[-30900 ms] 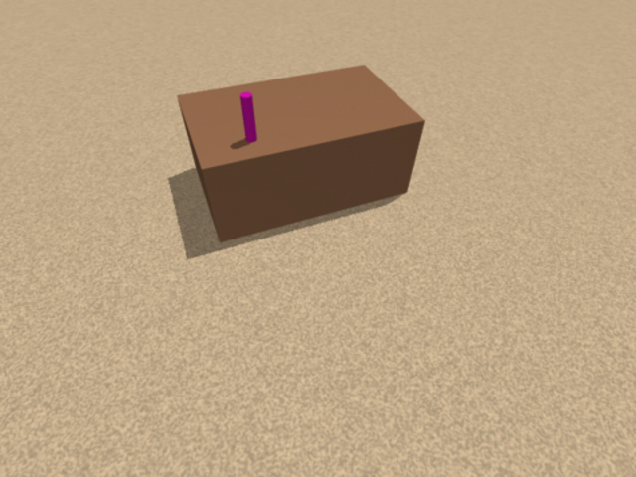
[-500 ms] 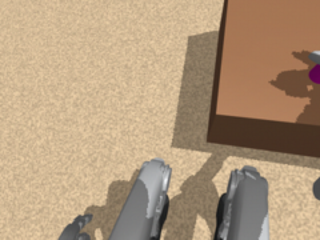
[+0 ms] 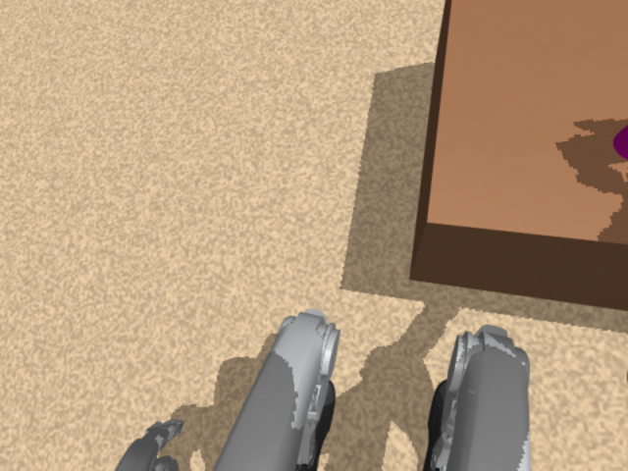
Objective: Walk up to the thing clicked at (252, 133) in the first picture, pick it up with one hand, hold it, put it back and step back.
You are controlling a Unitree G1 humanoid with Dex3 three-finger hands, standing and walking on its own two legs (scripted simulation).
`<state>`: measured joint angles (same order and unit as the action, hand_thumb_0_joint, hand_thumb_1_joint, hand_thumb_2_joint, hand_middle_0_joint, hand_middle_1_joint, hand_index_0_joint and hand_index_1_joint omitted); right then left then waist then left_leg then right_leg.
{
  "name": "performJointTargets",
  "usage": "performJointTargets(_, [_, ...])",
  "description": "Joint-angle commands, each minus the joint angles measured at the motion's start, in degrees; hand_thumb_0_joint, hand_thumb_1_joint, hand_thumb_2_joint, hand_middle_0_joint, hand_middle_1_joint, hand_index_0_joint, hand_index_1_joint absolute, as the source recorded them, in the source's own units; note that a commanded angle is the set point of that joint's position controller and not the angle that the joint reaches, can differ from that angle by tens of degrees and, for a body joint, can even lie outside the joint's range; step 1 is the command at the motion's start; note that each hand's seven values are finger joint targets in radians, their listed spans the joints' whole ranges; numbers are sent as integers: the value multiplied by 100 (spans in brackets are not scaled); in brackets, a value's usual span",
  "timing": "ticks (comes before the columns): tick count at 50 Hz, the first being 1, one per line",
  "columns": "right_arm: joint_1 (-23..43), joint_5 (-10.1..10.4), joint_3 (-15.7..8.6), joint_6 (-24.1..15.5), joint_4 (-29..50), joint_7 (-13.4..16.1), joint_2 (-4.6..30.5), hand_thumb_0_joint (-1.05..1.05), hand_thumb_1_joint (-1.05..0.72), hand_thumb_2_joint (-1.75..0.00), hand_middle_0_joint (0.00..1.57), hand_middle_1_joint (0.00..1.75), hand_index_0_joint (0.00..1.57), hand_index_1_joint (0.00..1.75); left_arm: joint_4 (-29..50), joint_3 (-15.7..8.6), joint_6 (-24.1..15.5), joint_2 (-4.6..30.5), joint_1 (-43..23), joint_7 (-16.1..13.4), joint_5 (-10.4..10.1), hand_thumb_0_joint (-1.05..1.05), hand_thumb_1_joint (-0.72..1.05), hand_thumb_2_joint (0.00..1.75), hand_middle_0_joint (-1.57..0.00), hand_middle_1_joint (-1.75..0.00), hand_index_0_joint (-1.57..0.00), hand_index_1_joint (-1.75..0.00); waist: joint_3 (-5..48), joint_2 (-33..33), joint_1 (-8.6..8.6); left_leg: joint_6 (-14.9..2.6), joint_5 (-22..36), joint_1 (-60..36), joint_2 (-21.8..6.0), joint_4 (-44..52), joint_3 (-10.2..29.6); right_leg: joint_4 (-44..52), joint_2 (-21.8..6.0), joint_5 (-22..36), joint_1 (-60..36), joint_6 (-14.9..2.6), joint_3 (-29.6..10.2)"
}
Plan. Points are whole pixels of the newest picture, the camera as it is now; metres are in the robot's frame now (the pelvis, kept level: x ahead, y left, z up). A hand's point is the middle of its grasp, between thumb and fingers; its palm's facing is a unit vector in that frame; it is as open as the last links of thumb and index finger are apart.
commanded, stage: close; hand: right
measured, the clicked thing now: out of the picture +0.53 -0.31 +0.02
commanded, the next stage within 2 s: settle in 0.24 s
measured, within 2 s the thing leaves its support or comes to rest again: leaves its support in 0.60 s
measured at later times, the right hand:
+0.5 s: hand out of the picture +0.51 -0.31 +0.03, palm faces +0.33 +0.94 -0.02, open 6.4 cm
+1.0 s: hand out of the picture +0.52 -0.32 +0.10, palm faces +0.34 +0.94 -0.02, open 5.4 cm
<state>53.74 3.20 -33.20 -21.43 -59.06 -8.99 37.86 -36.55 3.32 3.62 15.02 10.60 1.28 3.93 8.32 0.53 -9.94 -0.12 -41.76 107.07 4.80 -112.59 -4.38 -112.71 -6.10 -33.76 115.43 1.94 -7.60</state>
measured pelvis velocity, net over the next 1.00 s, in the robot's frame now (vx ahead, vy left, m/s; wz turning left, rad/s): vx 0.01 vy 0.00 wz -0.03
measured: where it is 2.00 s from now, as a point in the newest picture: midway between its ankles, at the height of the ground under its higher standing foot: (372, 452)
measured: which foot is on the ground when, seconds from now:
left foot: down 0.00-1.00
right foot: down 0.00-1.00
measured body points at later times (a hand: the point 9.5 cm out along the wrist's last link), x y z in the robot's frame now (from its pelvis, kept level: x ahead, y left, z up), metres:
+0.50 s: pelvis +0.00 +0.00 +0.00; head +0.21 -0.05 +0.40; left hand +0.10 +0.27 -0.12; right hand +0.49 -0.36 +0.04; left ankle +0.07 +0.11 -0.42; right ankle +0.09 -0.15 -0.42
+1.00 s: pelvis +0.01 +0.00 +0.06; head +0.21 -0.05 +0.47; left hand +0.10 +0.27 -0.05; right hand +0.49 -0.36 +0.11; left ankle +0.07 +0.11 -0.42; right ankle +0.09 -0.15 -0.42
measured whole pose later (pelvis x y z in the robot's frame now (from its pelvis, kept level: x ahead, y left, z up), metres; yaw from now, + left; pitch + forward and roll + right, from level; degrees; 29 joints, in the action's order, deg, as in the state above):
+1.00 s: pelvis +0.01 +0.00 +0.06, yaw -2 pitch +34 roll +6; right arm 50.4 5.5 -31.4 -19.1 -57.4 -9.3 35.4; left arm -37.3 1.7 1.8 15.4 11.6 0.0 2.1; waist 9.8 1.5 -8.4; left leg -0.4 -39.7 95.5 4.3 -100.4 -3.5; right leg -100.7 -6.0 -32.4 103.3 1.9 -6.0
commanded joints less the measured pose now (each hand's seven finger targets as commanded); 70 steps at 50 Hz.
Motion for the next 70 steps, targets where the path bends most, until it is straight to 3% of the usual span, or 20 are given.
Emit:
performJointTargets(1, [2058,97,-54,-405,1325,-45,1664,0,-26,-57,108,79,105,79,207,-416,-61,1213,965,-109,-4,0,91,89,-20,-30,-20,-30,3718,1409,75,-207,1386,-1401,48,1560,-105,1066,90,704,-3283,-379,277])
performJointTargets(4, [2104,110,18,-390,1349,-46,1550,0,-27,-60,109,81,106,81,187,-441,-79,1239,922,-114,-16,0,91,89,-20,-30,-20,-31,3627,1561,87,-238,1209,-1121,45,1510,-159,1170,96,598,-3495,-355,226])
performJointTargets(6, [1870,98,-102,-384,1401,-22,1680,0,-27,-60,109,81,106,81,216,-451,-75,1233,977,-104,-22,0,91,89,-20,-30,-20,-30,3807,1555,201,-246,1370,-1243,41,1462,-172,1201,86,830,-3653,-342,217])
performJointTargets(9, [1896,160,-73,-389,1397,-59,1617,0,-29,-61,110,82,107,82,252,-433,-91,1198,938,-115,-33,0,91,89,-20,-30,-19,-30,3840,1355,125,-213,1506,-1457,41,1537,-131,1103,95,874,-3441,-375,247])
performJointTargets(12, [1737,188,-210,-390,1411,-76,1742,0,-31,-65,111,85,108,85,208,-430,-109,1203,927,-127,-35,0,91,89,-20,-30,-20,-30,3783,1303,208,-202,1562,-1472,47,1549,-97,1061,88,945,-3386,-384,277])
performJointTargets(17, [1701,206,-69,-400,1443,-163,1530,0,-36,-72,112,90,110,90,248,-454,-127,1205,868,-114,-50,0,91,89,-20,-30,-20,-30,3776,1399,197,-233,1461,-1255,47,1508,-131,1124,89,951,-3611,-371,238])
performJointTargets(21, [1906,278,-152,-425,1617,-177,1633,0,-55,-104,115,111,114,111,240,-468,-132,1218,869,-124,-53,0,97,90,-21,-31,-21,-31,3919,1361,216,-219,1433,-1385,48,1551,-104,1131,97,858,-3542,-375,250])
performJointTargets(33, [2001,247,-16,-193,1910,-42,1614,0,-72,-122,128,129,128,129,161,-532,-155,1152,962,-197,-125,0,96,89,-21,-31,-21,-31,4182,1368,244,-178,1741,-2076,29,2070,33,1465,87,1144,-4054,-372,350])
performJointTargets(37, [1880,244,-10,-136,1661,13,1550,0,-66,-112,124,121,124,121,170,-533,-185,1164,888,-215,-183,0,102,91,-20,-30,-20,-30,3674,1354,250,-220,1310,-1841,24,2239,-39,1867,121,737,-4126,-343,278])
performJointTargets(45, [1714,344,77,-163,1473,-56,1332,0,-70,-119,127,126,127,126,205,-555,-246,1146,945,-228,-205,0,105,92,-20,-30,-20,-30,3535,1005,160,-169,1720,-2359,-11,2651,61,2051,114,1060,-4252,-419,319])
performJointTargets(48, [1676,343,55,-169,1304,-61,1383,0,-69,-120,127,127,127,127,180,-596,-259,1202,951,-227,-201,0,105,91,-20,-30,-20,-30,3537,1003,159,-164,1569,-2524,-14,2804,82,2195,132,862,-4251,-416,323])
performJointTargets(52, [1639,356,21,-250,1722,-44,1355,0,-46,-122,129,132,129,132,208,-634,-267,1231,1002,-210,-173,0,90,88,-22,-32,-23,-31,3818,1335,326,-201,1800,-2507,-20,2801,48,2359,119,1364,-4907,-385,281])
performJointTargets(54, [1423,354,72,-221,1559,-32,1193,0,-48,-121,129,131,130,131,220,-708,-264,1284,1039,-221,-189,0,90,88,-22,-32,-23,-31,3882,1160,243,-176,1896,-2716,-16,2971,28,2444,117,1455,-5107,-394,268])
performJointTargets(55, [1573,351,45,-274,1961,-15,1327,0,-49,-122,130,131,130,131,249,-676,-254,1200,1030,-218,-184,0,90,88,-22,-32,-22,-31,4022,1177,305,-171,1990,-2991,-19,3056,81,2478,133,1461,-5004,-409,317])
performJointTargets(57, [1218,400,219,-248,1800,-48,987,0,-49,-122,130,132,130,132,246,-732,-286,1253,983,-237,-208,0,90,88,-22,-32,-22,-31,3954,1167,308,-176,1927,-3044,-25,3181,81,2645,149,1405,-5180,-384,337])
performJointTargets(59, [1301,436,-7,-317,2221,32,1282,0,-48,-123,131,133,132,133,208,-752,-285,1268,1019,-251,-203,0,90,88,-22,-31,-22,-30,4117,1245,392,-161,2072,-3250,-34,3313,115,2704,149,1585,-5434,-392,344])
performJointTargets(61, [1100,489,188,-324,2368,74,900,0,-51,-124,133,134,133,134,211,-771,-312,1235,979,-259,-210,0,90,88,-22,-31,-22,-31,4100,1250,401,-166,2176,-3325,-30,3389,91,2848,151,1730,-5697,-377,333])
performJointTargets(68, [512,478,393,-345,2695,330,436,0,-54,-126,136,137,136,137,166,-796,-346,1090,989,-296,-233,0,91,89,-21,-31,-22,-30,3853,999,423,-115,2734,-4137,-51,4020,161,3354,190,2180,-6279,-394,419])
performJointTargets(69, [285,502,486,-338,2763,341,245,0,-54,-125,136,136,136,136,192,-780,-351,1036,908,-290,-244,0,91,89,-21,-31,-21,-30,3626,1110,462,-138,2666,-4135,-70,4076,160,3485,203,2146,-6311,-367,439])
performJointTargets(70, [136,512,690,-311,2614,339,-62,0,-55,-126,136,137,137,137,182,-780,-363,1020,881,-288,-252,0,92,89,-21,-31,-22,-30,3435,977,359,-130,2600,-4192,-67,4185,138,3590,212,2033,-6328,-371,410])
